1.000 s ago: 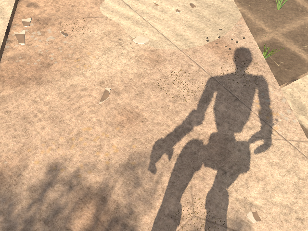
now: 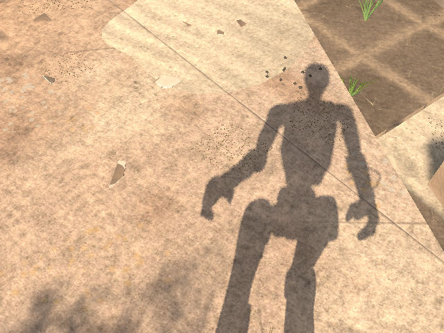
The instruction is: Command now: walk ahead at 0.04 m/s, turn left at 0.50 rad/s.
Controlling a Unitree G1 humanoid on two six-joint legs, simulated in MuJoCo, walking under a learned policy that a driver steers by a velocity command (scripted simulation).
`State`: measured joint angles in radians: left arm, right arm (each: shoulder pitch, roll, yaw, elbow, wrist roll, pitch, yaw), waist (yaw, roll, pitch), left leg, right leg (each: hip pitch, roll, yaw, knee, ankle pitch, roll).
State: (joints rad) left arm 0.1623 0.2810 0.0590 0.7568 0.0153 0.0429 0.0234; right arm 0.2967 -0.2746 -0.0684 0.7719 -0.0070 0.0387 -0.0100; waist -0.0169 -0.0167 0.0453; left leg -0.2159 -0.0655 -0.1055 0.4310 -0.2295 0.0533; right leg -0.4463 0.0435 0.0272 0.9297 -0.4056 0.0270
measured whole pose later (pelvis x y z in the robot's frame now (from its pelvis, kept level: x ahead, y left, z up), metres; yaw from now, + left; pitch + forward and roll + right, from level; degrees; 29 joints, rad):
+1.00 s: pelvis +0.35 +0.15 +0.00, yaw +25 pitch +0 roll +1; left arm 0.21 0.26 0.04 0.80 0.03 -0.02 -0.04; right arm 0.38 -0.24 -0.04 0.85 -0.01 -0.07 0.02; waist -0.02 -0.05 0.03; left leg 0.01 -0.13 0.04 0.19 -0.22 0.12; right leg -0.70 -0.11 0.00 0.92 -0.06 -0.01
